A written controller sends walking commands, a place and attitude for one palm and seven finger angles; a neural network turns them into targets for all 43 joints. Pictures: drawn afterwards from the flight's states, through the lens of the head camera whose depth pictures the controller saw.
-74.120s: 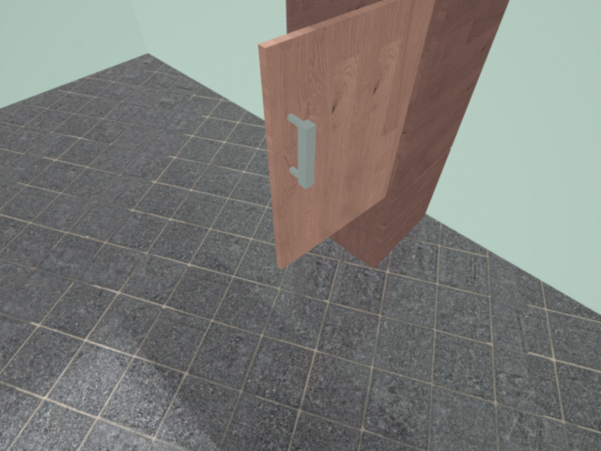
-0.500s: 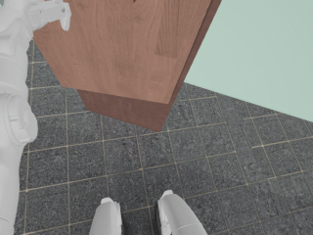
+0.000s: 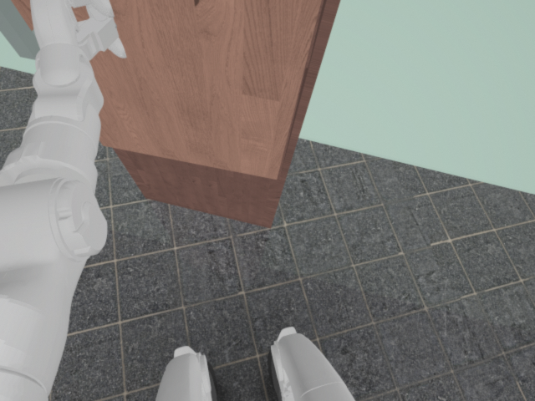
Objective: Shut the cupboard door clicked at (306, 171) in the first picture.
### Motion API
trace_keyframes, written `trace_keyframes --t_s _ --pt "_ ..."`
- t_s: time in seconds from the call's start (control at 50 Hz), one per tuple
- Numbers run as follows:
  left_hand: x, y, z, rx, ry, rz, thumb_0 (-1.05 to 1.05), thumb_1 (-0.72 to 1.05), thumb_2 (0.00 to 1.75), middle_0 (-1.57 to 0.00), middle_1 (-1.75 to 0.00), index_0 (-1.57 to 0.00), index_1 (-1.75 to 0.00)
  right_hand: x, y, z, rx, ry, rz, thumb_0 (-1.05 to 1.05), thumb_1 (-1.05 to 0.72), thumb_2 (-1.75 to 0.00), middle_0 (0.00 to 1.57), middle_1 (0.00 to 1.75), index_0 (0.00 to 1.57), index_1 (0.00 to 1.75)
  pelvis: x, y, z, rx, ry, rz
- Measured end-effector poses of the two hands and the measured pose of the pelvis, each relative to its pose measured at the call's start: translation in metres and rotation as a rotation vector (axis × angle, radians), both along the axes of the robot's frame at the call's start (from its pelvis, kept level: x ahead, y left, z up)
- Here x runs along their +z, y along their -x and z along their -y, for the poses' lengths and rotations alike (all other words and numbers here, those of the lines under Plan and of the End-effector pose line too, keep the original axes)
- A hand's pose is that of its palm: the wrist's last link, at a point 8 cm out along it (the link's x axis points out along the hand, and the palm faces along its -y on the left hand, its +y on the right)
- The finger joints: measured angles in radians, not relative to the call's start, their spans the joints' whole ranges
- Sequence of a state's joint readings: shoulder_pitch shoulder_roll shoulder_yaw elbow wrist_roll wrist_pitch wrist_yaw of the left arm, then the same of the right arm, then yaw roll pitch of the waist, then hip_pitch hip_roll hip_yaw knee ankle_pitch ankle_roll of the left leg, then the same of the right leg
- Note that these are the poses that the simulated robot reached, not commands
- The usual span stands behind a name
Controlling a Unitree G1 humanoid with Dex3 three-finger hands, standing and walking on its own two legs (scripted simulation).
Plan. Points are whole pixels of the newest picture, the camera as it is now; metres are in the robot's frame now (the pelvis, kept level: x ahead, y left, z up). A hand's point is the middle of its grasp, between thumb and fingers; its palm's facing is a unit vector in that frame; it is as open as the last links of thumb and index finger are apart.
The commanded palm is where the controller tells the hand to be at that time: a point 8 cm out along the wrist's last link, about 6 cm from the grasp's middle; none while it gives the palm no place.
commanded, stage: pull the fist back off the door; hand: left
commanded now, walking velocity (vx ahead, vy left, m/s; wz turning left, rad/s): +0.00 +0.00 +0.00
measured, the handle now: out of the picture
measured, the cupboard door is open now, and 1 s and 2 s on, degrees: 3 3 3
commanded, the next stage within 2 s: draw the hand back to the body in 0.50 s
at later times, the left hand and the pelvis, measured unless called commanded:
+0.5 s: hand (105, 76) +0.51 +0.10 +0.14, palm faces +0.08 -1.00 -0.03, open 3.1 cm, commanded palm +0.49 +0.14 +0.13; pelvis +0.02 -0.01 +0.03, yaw +2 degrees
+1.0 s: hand (30, 135) +0.42 +0.16 +0.16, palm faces +0.11 -0.99 +0.00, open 3.1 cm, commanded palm +0.38 +0.20 +0.17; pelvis +0.02 -0.01 +0.06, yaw +1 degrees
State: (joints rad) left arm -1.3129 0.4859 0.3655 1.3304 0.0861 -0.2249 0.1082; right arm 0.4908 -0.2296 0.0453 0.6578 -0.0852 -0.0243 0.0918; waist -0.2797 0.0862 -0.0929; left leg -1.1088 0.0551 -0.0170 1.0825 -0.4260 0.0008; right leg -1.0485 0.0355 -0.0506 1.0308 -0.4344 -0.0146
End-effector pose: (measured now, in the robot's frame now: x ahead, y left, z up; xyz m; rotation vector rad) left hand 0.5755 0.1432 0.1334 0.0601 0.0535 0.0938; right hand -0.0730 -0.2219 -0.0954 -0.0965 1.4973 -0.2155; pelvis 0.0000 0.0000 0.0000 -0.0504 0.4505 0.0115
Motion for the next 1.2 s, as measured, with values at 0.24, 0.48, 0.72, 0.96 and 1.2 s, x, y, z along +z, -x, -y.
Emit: trace_keyframes --t_s 0.24,0.48,0.72,0.96,1.2 --pt "0.009 0.039 -0.007 -0.008 0.017 0.060 0.01 0.91 0.91 -1.30 -1.50 -1.30 -1.50 0.022 -0.028 0.031 0.025 0.031 0.040 0.01 -0.90 -0.90 0.20 0.30 0.20 0.30 0.025 -0.022 0.007 -0.005 -0.021 0.084" --pt "0.001 0.088 -0.009 -0.008 0.035 0.130 0.02 0.90 0.90 -1.30 -1.50 -1.30 -1.50 0.021 -0.123 0.056 0.112 0.091 0.267 0.01 -0.91 -0.90 0.20 0.30 0.19 0.30 0.030 -0.024 0.008 0.013 -0.032 0.153" --pt "0.009 0.088 -0.008 0.017 0.083 0.081 0.02 0.90 0.90 -1.30 -1.50 -1.30 -1.50 0.016 -0.138 0.037 0.104 0.048 0.338 0.01 -0.91 -0.90 0.20 0.30 0.20 0.30 0.032 -0.016 0.010 0.004 -0.045 0.170" --pt "0.023 0.168 -0.060 0.021 0.060 0.073 0.02 0.90 0.90 -1.30 -1.50 -1.30 -1.50 0.032 -0.132 0.035 0.059 0.036 0.356 0.01 -0.90 -0.90 0.20 0.30 0.20 0.30 0.053 -0.023 0.008 -0.005 -0.044 0.293" --pt "0.062 0.239 -0.080 -0.017 -0.079 0.158 0.01 0.90 0.90 -1.24 -1.43 -1.23 -1.43 0.075 -0.229 0.025 0.139 0.079 0.689 0.01 -0.91 -0.90 0.20 0.30 0.19 0.30 0.066 -0.016 -0.001 0.010 -0.049 0.404"
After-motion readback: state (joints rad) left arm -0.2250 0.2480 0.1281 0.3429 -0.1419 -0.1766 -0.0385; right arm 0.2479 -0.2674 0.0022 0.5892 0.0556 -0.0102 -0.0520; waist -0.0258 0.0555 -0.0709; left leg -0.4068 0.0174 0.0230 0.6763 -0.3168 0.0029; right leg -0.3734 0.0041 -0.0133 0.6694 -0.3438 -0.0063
